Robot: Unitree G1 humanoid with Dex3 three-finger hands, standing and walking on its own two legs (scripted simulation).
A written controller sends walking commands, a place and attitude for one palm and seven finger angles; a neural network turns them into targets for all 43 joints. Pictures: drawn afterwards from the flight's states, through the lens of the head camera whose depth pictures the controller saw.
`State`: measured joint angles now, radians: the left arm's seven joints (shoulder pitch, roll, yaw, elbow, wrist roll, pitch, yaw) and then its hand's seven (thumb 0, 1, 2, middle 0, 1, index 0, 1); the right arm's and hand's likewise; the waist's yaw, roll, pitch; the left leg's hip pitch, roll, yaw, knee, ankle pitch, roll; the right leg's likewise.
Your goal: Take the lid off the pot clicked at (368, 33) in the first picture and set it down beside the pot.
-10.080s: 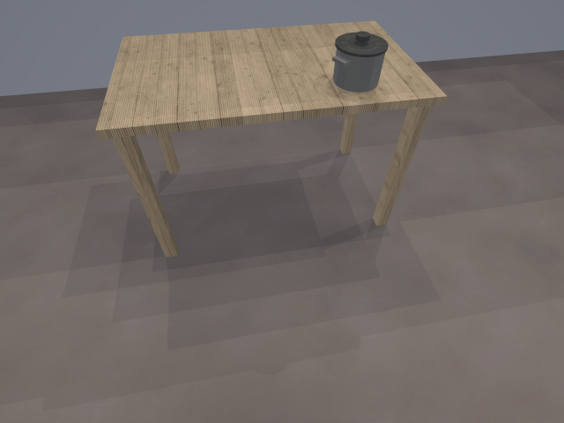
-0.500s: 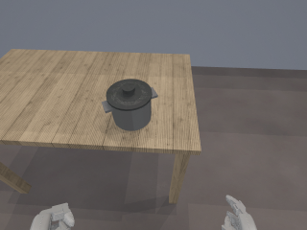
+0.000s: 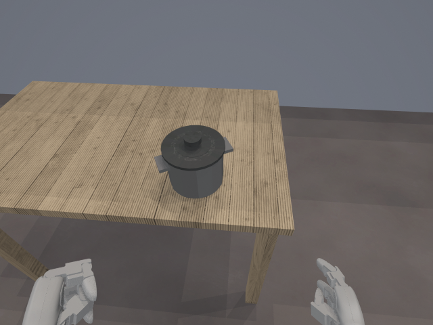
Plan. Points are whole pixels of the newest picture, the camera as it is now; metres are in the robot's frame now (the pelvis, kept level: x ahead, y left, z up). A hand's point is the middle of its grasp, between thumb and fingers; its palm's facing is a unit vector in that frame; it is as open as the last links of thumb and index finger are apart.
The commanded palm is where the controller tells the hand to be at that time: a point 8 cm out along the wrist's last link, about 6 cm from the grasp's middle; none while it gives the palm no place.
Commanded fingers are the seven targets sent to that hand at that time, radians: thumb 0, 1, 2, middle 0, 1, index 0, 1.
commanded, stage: raise the hand higher, near the body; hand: left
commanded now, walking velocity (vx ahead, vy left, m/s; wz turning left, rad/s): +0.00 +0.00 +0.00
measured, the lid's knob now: (192, 139) +0.52 +0.13 +0.05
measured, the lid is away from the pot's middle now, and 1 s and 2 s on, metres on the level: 0.00 0.00 0.00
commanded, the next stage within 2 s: reach forward and open the fingers in 0.26 s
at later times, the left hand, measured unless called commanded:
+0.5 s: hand (76, 261) +0.18 +0.24 +0.09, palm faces +0.15 -0.40 -0.91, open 3.0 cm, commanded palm +0.14 +0.26 +0.14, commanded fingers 0.00 0.67 1.00 -1.21 -1.22 -1.21 -1.22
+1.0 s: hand (72, 249) +0.19 +0.25 +0.10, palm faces -0.22 -0.06 -0.97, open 5.7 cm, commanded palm +0.19 +0.25 +0.16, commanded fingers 0.00 -0.06 1.29 -0.91 -0.33 -0.91 -0.33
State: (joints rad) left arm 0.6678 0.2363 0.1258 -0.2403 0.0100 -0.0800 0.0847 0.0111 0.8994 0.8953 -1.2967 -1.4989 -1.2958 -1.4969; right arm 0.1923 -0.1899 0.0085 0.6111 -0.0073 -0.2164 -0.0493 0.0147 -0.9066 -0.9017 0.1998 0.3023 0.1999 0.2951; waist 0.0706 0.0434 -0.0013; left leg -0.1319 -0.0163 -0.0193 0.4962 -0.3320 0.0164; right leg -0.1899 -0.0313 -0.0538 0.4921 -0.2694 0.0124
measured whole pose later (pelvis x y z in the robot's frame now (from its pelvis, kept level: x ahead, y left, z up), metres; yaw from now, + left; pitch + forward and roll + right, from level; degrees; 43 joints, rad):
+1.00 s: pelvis -0.02 -0.01 +0.01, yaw +0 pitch -2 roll +0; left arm 0.25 0.62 0.06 -0.22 0.78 0.02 -0.22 0.00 0.20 1.21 -1.04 -0.67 -1.03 -0.66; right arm 0.13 -0.28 0.01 0.58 0.03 0.05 -0.02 0.01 -0.91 -0.90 0.20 0.30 0.20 0.29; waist 0.08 0.13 0.01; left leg -0.13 -0.01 -0.02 0.41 -0.24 0.01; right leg -0.19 -0.03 -0.06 0.41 -0.19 0.00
